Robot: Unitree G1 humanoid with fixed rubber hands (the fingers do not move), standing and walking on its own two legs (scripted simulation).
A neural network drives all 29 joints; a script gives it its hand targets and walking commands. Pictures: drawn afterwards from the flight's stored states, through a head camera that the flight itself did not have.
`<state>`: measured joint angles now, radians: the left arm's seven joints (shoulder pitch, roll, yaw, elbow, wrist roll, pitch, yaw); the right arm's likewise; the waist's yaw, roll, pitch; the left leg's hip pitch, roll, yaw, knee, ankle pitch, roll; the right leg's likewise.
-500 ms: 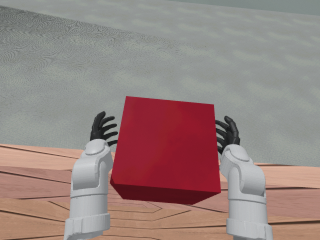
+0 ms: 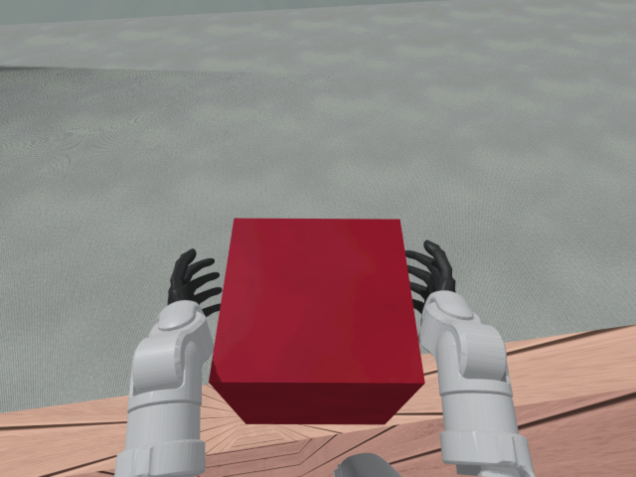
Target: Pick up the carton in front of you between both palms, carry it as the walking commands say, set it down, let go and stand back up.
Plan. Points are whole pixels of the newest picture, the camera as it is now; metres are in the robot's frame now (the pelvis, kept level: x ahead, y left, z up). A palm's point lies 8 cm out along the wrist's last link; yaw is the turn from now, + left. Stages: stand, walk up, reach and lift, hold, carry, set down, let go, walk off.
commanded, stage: carry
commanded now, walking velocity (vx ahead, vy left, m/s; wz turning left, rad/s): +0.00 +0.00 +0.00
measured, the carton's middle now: (316, 330) +0.32 -0.03 +0.00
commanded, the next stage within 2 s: none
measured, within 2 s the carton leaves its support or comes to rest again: neither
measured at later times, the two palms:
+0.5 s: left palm (221, 226) +0.66 +0.14 -0.11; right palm (358, 207) +0.69 -0.17 -0.12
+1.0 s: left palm (240, 176) +1.08 +0.14 -0.30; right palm (334, 167) +1.07 -0.18 -0.28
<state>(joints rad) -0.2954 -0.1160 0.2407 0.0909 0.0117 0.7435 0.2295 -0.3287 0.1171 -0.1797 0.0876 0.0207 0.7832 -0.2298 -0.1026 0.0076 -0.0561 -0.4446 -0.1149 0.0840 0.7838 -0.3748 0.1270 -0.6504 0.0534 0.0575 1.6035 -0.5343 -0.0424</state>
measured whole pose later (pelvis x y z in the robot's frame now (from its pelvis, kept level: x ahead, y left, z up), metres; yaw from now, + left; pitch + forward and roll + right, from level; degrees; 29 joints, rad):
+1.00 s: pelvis +0.77 -0.01 -0.33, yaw +1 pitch +4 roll +1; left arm -0.22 -0.12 0.26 0.07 0.02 0.67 0.22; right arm -0.30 0.15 -0.16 0.14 0.05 0.69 -0.23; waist -0.13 -0.04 -0.02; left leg -0.30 -0.12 0.03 1.00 -0.75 0.11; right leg -0.70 -0.04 0.00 0.66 0.27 -0.04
